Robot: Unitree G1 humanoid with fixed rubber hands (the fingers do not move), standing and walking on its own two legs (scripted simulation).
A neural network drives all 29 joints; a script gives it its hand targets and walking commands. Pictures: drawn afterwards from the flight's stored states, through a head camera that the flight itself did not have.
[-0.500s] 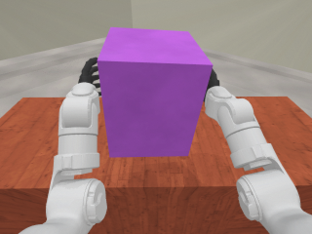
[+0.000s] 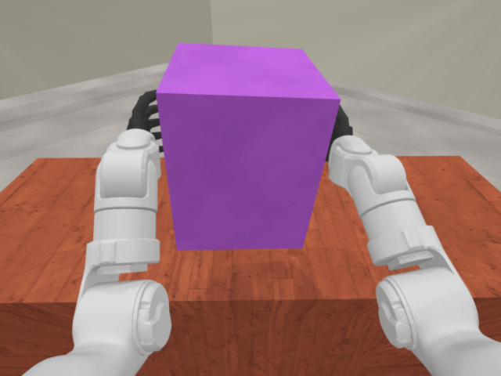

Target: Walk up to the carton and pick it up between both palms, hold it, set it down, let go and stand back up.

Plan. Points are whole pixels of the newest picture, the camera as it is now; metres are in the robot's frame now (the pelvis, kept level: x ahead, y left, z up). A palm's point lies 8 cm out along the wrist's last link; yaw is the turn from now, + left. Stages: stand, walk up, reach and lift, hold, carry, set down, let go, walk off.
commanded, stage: hold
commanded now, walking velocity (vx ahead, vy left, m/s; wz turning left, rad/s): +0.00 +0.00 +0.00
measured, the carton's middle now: (241, 146) +0.40 +0.00 +0.24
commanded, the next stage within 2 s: set down in 1.54 s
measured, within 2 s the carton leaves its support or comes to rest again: neither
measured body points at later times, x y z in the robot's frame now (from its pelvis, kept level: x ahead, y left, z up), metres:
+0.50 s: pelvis +0.00 +0.00 +0.00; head -0.07 +0.01 +0.44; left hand +0.39 +0.15 +0.27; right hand +0.39 -0.14 +0.25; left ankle +0.03 +0.13 -0.75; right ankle +0.01 -0.12 -0.75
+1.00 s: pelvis +0.00 +0.00 +0.00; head -0.07 +0.01 +0.44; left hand +0.38 +0.15 +0.27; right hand +0.38 -0.14 +0.25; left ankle +0.03 +0.13 -0.75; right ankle +0.01 -0.12 -0.75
